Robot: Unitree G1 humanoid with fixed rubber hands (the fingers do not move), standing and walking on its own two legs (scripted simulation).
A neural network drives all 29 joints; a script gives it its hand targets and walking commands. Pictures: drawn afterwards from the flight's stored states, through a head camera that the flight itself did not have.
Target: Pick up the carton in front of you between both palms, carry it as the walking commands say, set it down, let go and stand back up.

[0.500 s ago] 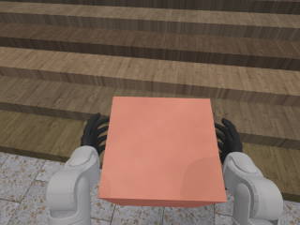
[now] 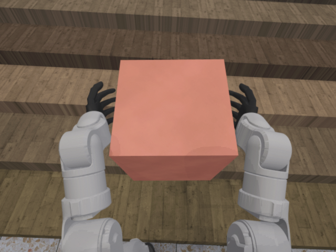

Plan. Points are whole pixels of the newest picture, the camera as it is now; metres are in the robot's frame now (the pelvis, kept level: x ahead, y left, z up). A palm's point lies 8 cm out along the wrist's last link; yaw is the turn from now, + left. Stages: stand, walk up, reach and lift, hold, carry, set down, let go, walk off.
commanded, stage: carry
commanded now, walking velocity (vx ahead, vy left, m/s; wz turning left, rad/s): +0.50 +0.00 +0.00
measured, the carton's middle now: (172, 129) +0.38 -0.01 +0.07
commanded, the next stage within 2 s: none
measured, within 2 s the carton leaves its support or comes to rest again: neither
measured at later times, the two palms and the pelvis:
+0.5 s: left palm (98, 13) +0.66 +0.17 +0.20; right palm (209, 7) +0.71 -0.13 +0.20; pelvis +0.35 -0.04 +0.09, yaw +2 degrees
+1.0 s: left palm out of the picture +1.05 +0.10 +0.35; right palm out of the picture +1.01 -0.20 +0.35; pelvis +0.68 +0.01 +0.22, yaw -1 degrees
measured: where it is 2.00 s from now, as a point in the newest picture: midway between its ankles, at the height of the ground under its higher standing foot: (162, 43)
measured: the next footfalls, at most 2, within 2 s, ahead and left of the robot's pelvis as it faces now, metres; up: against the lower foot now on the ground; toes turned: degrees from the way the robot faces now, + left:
right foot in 0.34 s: +0.42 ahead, -0.09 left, +0.11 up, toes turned -3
left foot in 0.80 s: +0.76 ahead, +0.08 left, +0.22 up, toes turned +5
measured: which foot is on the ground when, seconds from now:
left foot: down 0.00-0.38, up 0.40-0.78, down 0.80-1.00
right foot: up 0.00-0.32, down 0.34-0.80, up 0.82-1.00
